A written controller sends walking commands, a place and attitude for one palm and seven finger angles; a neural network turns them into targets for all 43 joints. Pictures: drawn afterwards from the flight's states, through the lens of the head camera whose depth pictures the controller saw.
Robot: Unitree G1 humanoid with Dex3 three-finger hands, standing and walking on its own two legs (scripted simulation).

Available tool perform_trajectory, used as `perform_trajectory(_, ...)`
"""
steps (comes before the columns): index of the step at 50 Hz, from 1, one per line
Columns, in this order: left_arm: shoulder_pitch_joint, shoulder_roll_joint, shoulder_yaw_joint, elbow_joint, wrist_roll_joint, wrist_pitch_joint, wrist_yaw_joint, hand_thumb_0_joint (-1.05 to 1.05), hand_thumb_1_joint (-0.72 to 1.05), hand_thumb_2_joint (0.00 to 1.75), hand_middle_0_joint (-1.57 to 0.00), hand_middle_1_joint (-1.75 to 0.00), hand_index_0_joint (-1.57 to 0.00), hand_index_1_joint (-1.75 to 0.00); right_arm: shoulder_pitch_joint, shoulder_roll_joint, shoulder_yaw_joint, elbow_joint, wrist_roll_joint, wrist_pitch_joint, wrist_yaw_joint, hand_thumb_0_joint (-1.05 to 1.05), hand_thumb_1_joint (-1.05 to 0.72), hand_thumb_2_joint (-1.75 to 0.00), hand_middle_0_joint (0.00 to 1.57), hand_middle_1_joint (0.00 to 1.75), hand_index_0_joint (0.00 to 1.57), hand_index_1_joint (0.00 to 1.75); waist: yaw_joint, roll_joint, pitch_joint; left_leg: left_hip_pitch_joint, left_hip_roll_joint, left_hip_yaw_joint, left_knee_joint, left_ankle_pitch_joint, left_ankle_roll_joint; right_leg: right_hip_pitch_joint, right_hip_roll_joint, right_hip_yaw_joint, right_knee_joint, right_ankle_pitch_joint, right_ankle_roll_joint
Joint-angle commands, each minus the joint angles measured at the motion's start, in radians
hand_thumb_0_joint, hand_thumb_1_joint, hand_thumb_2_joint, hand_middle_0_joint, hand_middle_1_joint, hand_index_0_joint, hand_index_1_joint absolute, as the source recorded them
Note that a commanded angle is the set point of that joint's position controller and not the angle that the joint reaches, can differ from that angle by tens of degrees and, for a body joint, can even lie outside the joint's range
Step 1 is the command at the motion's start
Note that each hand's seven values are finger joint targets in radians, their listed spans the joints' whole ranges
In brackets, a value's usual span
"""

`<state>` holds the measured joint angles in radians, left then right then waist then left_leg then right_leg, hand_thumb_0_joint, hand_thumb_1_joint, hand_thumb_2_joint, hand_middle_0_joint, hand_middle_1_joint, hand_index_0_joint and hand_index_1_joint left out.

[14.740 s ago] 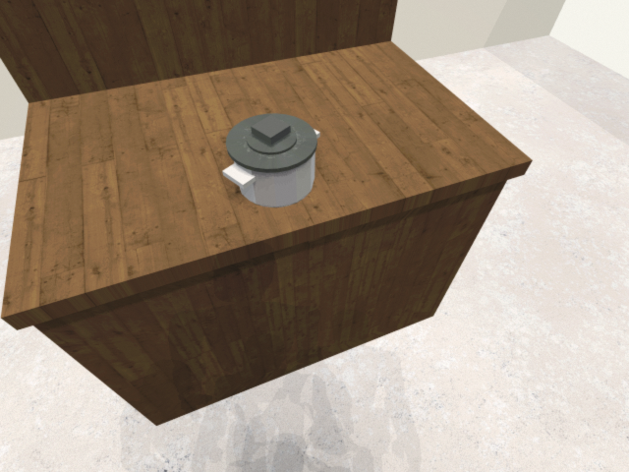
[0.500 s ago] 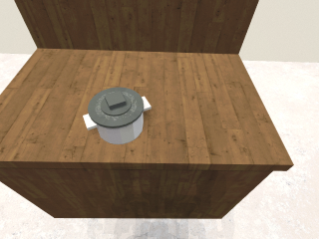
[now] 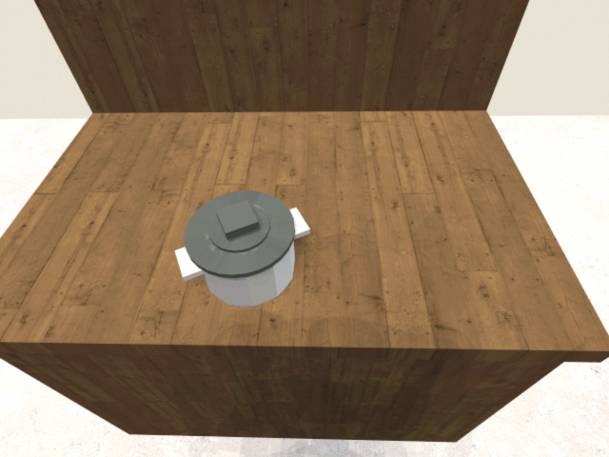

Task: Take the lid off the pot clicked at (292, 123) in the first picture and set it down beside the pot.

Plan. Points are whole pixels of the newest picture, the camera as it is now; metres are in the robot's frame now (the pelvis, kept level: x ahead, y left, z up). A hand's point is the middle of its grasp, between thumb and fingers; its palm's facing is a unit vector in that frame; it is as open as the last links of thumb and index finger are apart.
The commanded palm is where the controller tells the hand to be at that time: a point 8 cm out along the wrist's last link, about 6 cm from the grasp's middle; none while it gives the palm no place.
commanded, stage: come to a stop and stand still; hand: left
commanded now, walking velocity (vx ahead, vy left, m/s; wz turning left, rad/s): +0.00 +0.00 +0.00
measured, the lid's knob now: (237, 219) +0.40 +0.12 +0.09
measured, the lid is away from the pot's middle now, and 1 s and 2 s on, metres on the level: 0.00 0.00 0.00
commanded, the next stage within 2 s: look again from close up in 1.02 s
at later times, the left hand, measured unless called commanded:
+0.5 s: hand out of the picture +0.06 +0.15 -0.16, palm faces +0.02 -0.97 -0.23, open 7.3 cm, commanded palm none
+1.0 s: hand out of the picture +0.01 +0.12 -0.16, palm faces +0.02 -0.98 -0.20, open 7.4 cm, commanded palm none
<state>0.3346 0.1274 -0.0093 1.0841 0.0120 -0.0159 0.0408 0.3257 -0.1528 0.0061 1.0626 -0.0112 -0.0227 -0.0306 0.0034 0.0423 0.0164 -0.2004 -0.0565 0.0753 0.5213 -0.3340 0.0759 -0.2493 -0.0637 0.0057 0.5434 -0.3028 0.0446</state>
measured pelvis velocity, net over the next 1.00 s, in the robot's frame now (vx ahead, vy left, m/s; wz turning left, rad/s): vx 0.02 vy -0.05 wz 0.00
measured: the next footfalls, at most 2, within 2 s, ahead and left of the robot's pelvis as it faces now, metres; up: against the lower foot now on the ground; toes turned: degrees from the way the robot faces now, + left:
none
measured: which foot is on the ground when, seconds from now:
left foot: down 0.00-1.00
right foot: down 0.00-1.00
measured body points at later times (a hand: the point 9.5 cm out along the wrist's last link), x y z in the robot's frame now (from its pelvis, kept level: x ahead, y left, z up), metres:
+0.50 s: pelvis +0.03 -0.03 +0.01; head +0.06 -0.04 +0.45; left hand +0.06 +0.20 -0.14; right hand +0.05 -0.26 -0.16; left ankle -0.03 +0.07 -0.73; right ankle -0.01 -0.16 -0.73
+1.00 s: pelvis +0.02 -0.05 +0.01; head +0.05 -0.05 +0.46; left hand +0.01 +0.17 -0.15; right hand +0.01 -0.26 -0.16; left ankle -0.03 +0.07 -0.73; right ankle -0.01 -0.16 -0.73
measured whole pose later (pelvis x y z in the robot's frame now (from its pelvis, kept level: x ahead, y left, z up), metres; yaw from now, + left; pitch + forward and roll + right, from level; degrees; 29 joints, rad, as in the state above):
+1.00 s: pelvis +0.02 -0.05 +0.01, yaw +0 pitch +0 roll +0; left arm 0.29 0.14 -0.01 1.09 0.01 -0.01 0.04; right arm 0.27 -0.14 0.02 1.14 0.00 -0.03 -0.04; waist 0.00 0.00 0.06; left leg -0.11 0.01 0.05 0.40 -0.29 0.00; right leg -0.17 0.00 -0.03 0.44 -0.28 -0.02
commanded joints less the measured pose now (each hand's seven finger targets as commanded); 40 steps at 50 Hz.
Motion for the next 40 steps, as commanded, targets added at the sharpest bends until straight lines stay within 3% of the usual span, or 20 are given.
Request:
perform_trajectory(1, 0.059, 0.096, 0.018, -0.030, -0.002, -0.010, 0.013, 0.00, 0.90, 0.90, -0.20, -0.30, -0.20, -0.30, 0.053, -0.094, -0.016, -0.037, 0.001, -0.026, -0.008, 0.00, -0.90, -0.90, 0.20, 0.30, 0.20, 0.30, -0.010, -0.048, 0.018, 0.046, 0.160, -0.142, -0.104, 0.465, -0.031, 0.018, -0.038, 0.032, -0.041, 0.255, -0.082)
perform_trajectory(11, 0.018, 0.129, 0.029, -0.054, -0.003, -0.006, 0.014, 0.00, 0.90, 0.90, -0.20, -0.30, -0.20, -0.30, 0.005, -0.110, -0.018, -0.027, -0.001, -0.020, -0.012, 0.00, -0.90, -0.90, 0.20, 0.30, 0.20, 0.30, -0.006, -0.034, -0.009, 0.100, 0.162, -0.125, -0.110, 0.519, -0.041, 0.061, -0.058, 0.046, -0.054, 0.374, -0.086)
perform_trajectory(26, -0.003, 0.146, 0.026, -0.062, -0.006, -0.013, 0.013, 0.00, 0.90, 0.90, -0.20, -0.30, -0.20, -0.30, -0.011, -0.103, -0.010, 0.009, 0.003, -0.015, -0.011, 0.00, -0.90, -0.90, 0.20, 0.30, 0.20, 0.30, -0.005, -0.052, -0.012, 0.118, 0.172, -0.108, -0.144, 0.439, -0.053, 0.101, -0.079, 0.070, -0.112, 0.470, -0.089)
perform_trajectory(28, -0.003, 0.150, 0.026, -0.061, -0.006, -0.013, 0.011, 0.00, 0.90, 0.90, -0.20, -0.30, -0.20, -0.30, -0.006, -0.096, -0.009, 0.015, 0.004, -0.014, -0.011, 0.00, -0.90, -0.90, 0.20, 0.30, 0.20, 0.30, -0.004, -0.072, -0.008, 0.110, 0.172, -0.110, -0.148, 0.408, -0.053, 0.107, -0.076, 0.066, -0.121, 0.458, -0.090)
perform_trajectory(32, 0.004, 0.143, 0.022, -0.052, -0.007, -0.014, 0.012, 0.00, 0.90, 0.90, -0.20, -0.30, -0.20, -0.30, 0.001, -0.093, -0.006, 0.027, 0.005, -0.014, -0.011, 0.00, -0.90, -0.90, 0.20, 0.30, 0.20, 0.30, -0.005, -0.043, -0.012, 0.114, 0.172, -0.105, -0.155, 0.404, -0.057, 0.114, -0.081, 0.070, -0.129, 0.467, -0.090)
perform_trajectory(40, 0.021, 0.136, 0.018, -0.033, -0.006, -0.015, 0.010, 0.00, 0.90, 0.90, -0.20, -0.30, -0.20, -0.30, 0.015, -0.077, -0.003, 0.050, 0.008, -0.013, -0.009, 0.00, -0.90, -0.90, 0.20, 0.30, 0.20, 0.30, -0.003, -0.058, 0.012, 0.090, 0.171, -0.101, -0.161, 0.324, -0.058, 0.105, -0.076, 0.074, -0.155, 0.403, -0.090)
